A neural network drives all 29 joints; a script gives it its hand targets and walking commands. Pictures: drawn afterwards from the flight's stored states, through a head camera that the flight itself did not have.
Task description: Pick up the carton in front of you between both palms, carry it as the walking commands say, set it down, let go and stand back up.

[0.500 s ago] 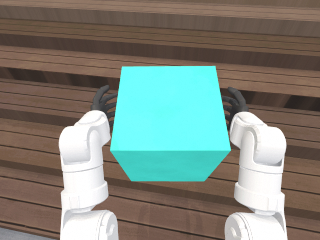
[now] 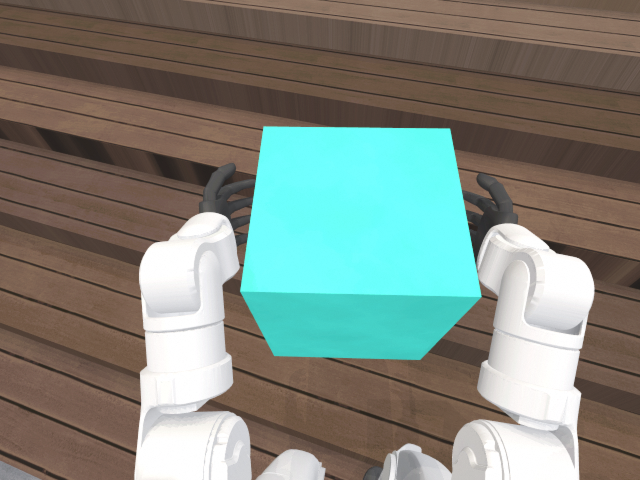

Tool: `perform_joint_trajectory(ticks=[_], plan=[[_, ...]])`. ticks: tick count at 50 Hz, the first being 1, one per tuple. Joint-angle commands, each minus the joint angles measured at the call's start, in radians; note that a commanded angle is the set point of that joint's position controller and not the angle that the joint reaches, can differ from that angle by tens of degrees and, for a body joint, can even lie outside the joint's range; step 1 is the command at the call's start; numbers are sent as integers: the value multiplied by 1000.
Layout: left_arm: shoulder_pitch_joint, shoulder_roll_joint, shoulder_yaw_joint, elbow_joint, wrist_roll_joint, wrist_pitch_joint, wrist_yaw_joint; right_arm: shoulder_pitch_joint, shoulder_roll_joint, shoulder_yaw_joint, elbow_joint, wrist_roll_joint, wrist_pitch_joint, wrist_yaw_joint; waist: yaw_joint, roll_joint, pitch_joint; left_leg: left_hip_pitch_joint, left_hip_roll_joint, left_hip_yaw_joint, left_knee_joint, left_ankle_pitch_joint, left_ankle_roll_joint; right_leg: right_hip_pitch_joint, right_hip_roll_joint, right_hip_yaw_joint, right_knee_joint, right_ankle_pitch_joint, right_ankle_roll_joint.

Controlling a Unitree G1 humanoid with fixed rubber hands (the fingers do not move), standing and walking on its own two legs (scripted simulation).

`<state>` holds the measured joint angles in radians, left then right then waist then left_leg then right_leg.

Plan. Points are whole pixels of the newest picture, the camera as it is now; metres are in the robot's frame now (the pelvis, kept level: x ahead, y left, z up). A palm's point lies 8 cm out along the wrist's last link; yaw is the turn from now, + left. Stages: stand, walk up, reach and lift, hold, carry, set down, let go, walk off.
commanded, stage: carry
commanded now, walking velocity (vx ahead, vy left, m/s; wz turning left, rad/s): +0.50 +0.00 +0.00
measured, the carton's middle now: (350, 256) +0.38 +0.04 +0.05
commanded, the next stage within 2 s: none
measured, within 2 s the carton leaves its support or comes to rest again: neither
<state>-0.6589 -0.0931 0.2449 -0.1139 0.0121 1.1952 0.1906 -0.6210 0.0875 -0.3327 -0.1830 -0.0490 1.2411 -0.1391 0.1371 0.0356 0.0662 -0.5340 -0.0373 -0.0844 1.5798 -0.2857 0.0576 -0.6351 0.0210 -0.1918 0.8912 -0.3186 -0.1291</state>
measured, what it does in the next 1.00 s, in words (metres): climbs: left foot 0.11 m higher, then right foot 0.11 m higher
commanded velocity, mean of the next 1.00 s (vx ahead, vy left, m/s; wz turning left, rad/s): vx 0.50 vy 0.00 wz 0.00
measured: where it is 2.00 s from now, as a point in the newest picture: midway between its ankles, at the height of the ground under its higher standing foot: (445, 114)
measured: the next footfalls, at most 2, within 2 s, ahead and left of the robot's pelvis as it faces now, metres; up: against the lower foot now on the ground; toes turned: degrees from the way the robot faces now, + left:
left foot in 0.42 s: +0.47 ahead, +0.12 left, +0.11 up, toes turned +7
right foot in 0.88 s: +0.73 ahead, -0.19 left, +0.22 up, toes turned -7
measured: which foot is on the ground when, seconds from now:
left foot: up 0.00-0.40, down 0.42-0.90, up 0.92-1.00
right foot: down 0.00-0.48, up 0.50-0.86, down 0.88-1.00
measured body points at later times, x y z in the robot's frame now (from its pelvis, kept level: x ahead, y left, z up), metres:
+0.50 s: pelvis +0.31 +0.02 +0.08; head +0.32 -0.01 +0.53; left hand +0.70 +0.13 +0.25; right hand +0.67 -0.17 +0.23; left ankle +0.43 +0.11 -0.58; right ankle +0.11 -0.05 -0.58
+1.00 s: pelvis +0.59 -0.11 +0.21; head +0.62 -0.11 +0.66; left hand +0.95 +0.08 +0.35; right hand +0.98 -0.22 +0.34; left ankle +0.47 +0.05 -0.37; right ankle +0.69 -0.19 -0.46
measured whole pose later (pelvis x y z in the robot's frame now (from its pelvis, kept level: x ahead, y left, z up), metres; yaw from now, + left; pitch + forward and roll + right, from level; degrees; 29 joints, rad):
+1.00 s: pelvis +0.59 -0.11 +0.21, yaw +0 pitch +3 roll -1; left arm -0.71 -0.07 0.25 -0.01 0.02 1.22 0.20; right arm -0.69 0.05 -0.34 -0.07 -0.06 1.28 -0.13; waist 0.14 0.04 0.00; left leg -0.50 0.04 -0.09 1.45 -0.27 0.02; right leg -0.69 -0.02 -0.17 0.97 -0.33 -0.09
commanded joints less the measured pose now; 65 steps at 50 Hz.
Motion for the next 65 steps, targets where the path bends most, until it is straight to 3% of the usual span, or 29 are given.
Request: perform_joint_trajectory(ticks=[1,6,10,13,17,20,22,23,24,25,26,28,30,32,36,38,41,42,44,45,46,47,48,50,53,56,60,63,65], plan=[[-865,-958,-788,-207,-476,-12,-181,-705,744,623,-95,175,-40,63,-55,-74,-604,-326,41,-10,124,-58,42,728,-271,624,-441,162,-127],[-762,-836,-721,-125,-448,30,-169,-620,650,619,-33,152,-11,36,-42,-72,-552,-492,69,111,24,-88,40,834,-307,504,-493,367,-148],[-700,-765,-601,60,-385,91,-166,-651,615,599,58,161,48,25,-23,-81,-399,-915,120,132,349,-211,60,931,-345,509,-558,168,-168],[-759,-773,-539,114,-367,109,-165,-739,656,583,118,180,74,23,-57,-92,-291,-828,156,205,169,-156,39,723,-259,368,-662,17,-106],[-787,-773,-476,154,-323,112,-166,-851,756,624,153,236,71,15,-90,-201,-310,-537,136,296,-152,-57,39,652,-200,153,-771,475,-96],[-734,-761,-427,210,-264,115,-158,-846,808,633,207,272,66,17,-161,-267,-432,-148,4,412,-441,53,91,644,-187,20,-555,1491,-55],[-731,-776,-400,190,-223,105,-155,-884,880,664,169,312,47,30,-265,-286,-561,75,-72,416,-702,49,72,752,-196,-3,-187,1761,-8],[-736,-785,-403,178,-209,92,-155,-911,913,683,155,333,32,40,-303,-180,-668,313,-56,334,-905,223,74,681,-160,-4,94,1595,54],[-728,-795,-398,172,-196,80,-156,-893,954,692,147,346,17,50,-322,-32,-650,576,84,29,-1042,545,143,388,-72,82,426,815,109],[-691,-814,-410,127,-182,67,-156,-854,969,711,138,376,-4,59,-283,279,-770,828,383,-525,-1069,1160,416,-14,164,184,938,-12,175],[-663,-802,-404,163,-143,60,-152,-873,1003,747,133,398,-14,71,-295,156,-839,865,367,-553,-1023,1004,411,-80,108,362,1087,-31,129],[-688,-818,-419,60,-122,34,-144,-951,1053,806,14,460,-46,93,-251,29,-715,767,343,-461,-1051,418,269,-239,16,342,1006,-35,51],[-661,-825,-445,18,-114,15,-138,-962,1088,842,-52,489,-65,103,-229,-22,-629,667,337,-378,-1119,141,214,-276,-39,318,933,-50,10],[-619,-800,-478,-8,-108,-4,-133,-948,1053,861,-99,493,-79,99,-216,-54,-572,625,358,-308,-1170,136,213,-327,-62,248,838,-132,5],[-581,-731,-554,-79,-160,12,-123,-779,890,821,-87,432,-54,81,-262,62,-479,776,434,-258,-1234,143,249,-741,-130,262,1056,-265,12],[-585,-700,-563,-74,-170,27,-120,-751,828,787,-77,400,-33,78,-226,29,-418,662,365,-140,-1320,-9,195,-683,-160,197,877,-226,34],[-629,-713,-598,-73,-214,46,-118,-704,785,725,-23,350,-2,77,-162,168,-422,263,236,205,-1453,230,121,-9,-133,14,287,63,40],[-648,-721,-602,-44,-228,54,-119,-693,766,701,4,327,9,78,-134,207,-450,272,238,229,-1402,520,120,107,-75,-51,257,74,33],[-606,-752,-604,21,-263,63,-120,-673,732,665,35,287,27,73,31,226,-577,415,214,310,-964,1196,67,338,41,-125,61,72,35],[-623,-764,-600,35,-275,63,-126,-634,708,628,69,251,31,69,70,54,-655,356,152,286,-637,1043,8,529,60,-39,-155,112,39],[-625,-805,-613,47,-302,62,-134,-576,710,600,101,207,33,66,18,-173,-637,80,74,192,-376,317,-61,660,-166,473,-408,224,-14],[-668,-819,-639,20,-339,54,-137,-589,702,563,81,186,33,63,-13,-441,-750,-115,-53,58,-4,-55,-80,749,-352,942,-553,543,-151],[-772,-855,-659,-12,-381,53,-150,-628,721,547,121,167,32,57,-39,-278,-798,-178,-22,-88,176,-20,-46,820,-365,880,-414,547,-200],[-879,-947,-683,-75,-435,33,-175,-725,776,571,56,173,12,59,-42,-127,-663,-337,27,-38,186,-51,12,756,-314,725,-359,322,-144],[-911,-980,-707,-117,-456,18,-183,-778,798,617,-3,187,-9,59,-59,-74,-577,-410,74,20,112,-41,54,723,-310,602,-448,123,-110],[-820,-899,-672,-93,-416,33,-174,-724,762,650,5,200,-3,49,-61,-74,-559,-493,96,75,68,-48,47,773,-322,509,-489,203,-117],[-728,-770,-584,24,-350,88,-155,-735,677,644,22,223,46,34,-33,-77,-446,-904,114,130,377,-176,63,912,-349,500,-546,132,-148],[-731,-723,-511,82,-326,119,-146,-766,668,607,91,227,85,24,-66,-84,-332,-839,144,208,204,-128,41,723,-262,367,-645,21,-94],[-750,-740,-493,95,-323,129,-149,-789,709,603,122,243,91,19,-85,-140,-333,-730,150,229,72,-101,33,674,-234,300,-730,161,-100]])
